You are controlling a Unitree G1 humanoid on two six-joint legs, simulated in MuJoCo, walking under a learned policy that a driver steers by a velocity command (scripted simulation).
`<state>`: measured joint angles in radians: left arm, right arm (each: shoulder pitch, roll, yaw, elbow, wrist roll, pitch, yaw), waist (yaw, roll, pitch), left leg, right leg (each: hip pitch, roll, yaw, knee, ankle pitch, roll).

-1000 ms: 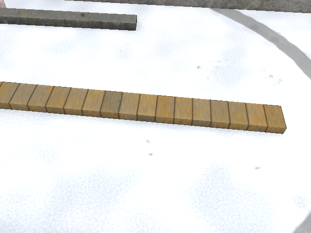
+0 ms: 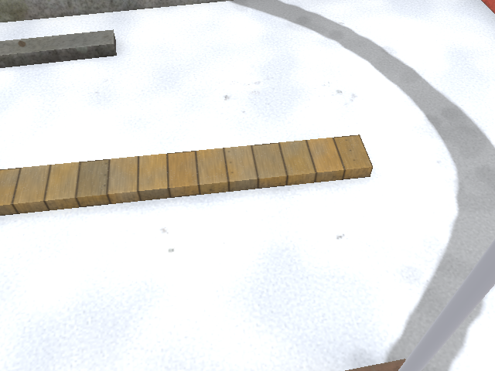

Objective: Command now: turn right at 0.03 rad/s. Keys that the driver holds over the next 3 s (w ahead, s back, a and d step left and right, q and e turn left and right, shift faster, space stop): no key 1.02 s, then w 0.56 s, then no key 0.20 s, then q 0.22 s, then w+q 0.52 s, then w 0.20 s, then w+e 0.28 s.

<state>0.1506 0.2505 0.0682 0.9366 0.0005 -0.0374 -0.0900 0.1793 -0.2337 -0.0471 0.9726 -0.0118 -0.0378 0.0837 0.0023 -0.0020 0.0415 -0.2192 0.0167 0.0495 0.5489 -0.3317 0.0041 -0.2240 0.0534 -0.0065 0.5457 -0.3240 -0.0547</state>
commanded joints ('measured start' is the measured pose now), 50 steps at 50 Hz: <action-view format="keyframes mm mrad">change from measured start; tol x2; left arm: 1 -13 103 24 -26 1 -12 7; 23 32 84 26 107 12 -6 9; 50 78 33 22 190 11 12 7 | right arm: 1 20 -114 -22 -22 -2 -4 -2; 17 8 -124 -19 40 -6 4 -10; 50 147 -65 2 139 -9 17 1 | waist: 1 -9 6 -48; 32 1 -22 -18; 50 1 -6 9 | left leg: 1 77 13 -16 -66 263 32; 10 109 4 -18 -79 300 37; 31 89 -16 -20 -111 265 34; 50 101 -14 -25 -129 275 39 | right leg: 1 -20 -47 45 -100 260 -15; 22 33 -61 38 -113 328 -18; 50 14 -54 29 -145 274 -14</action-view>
